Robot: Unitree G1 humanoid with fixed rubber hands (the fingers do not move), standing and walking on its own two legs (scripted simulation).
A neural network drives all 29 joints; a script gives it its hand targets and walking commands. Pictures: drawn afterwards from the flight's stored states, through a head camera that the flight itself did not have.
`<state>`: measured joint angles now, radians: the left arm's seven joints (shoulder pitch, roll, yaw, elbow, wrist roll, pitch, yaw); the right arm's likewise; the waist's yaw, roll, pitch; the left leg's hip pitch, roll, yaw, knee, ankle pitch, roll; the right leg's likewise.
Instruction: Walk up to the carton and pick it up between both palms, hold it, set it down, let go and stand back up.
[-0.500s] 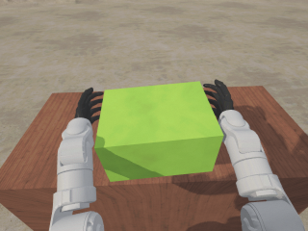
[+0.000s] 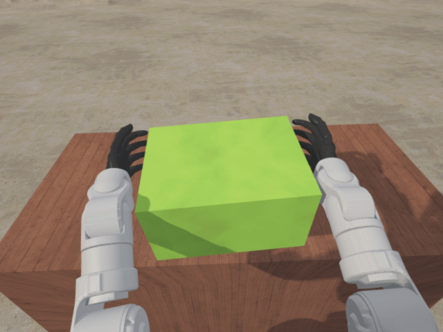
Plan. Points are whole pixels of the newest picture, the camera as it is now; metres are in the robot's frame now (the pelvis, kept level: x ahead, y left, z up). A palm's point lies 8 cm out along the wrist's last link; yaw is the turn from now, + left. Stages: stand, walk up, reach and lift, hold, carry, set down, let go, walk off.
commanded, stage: set down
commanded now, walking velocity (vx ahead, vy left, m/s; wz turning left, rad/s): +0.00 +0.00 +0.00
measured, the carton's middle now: (224, 185) +0.36 +0.00 +0.14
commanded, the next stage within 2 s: none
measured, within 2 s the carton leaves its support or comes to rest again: neither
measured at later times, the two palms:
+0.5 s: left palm (123, 167) +0.39 +0.18 +0.17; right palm (315, 161) +0.39 -0.17 +0.16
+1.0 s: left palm (125, 175) +0.40 +0.19 +0.15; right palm (308, 166) +0.40 -0.16 +0.14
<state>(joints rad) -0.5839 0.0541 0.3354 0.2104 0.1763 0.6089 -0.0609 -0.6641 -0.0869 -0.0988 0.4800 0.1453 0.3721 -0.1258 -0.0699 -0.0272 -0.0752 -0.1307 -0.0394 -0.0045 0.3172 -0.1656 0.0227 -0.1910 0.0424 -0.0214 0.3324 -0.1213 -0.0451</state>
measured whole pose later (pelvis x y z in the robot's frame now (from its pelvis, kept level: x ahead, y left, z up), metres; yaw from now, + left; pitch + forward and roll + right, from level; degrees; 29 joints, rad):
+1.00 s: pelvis +0.02 +0.00 +0.00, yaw +0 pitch +0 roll +1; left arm -0.57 0.03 0.37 0.34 0.19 0.35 -0.10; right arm -0.59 -0.04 -0.14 0.57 0.00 0.08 -0.09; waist -0.04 -0.04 -0.02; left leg -0.11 -0.04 -0.01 0.29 -0.18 0.02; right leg -0.18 0.04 -0.02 0.33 -0.15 -0.05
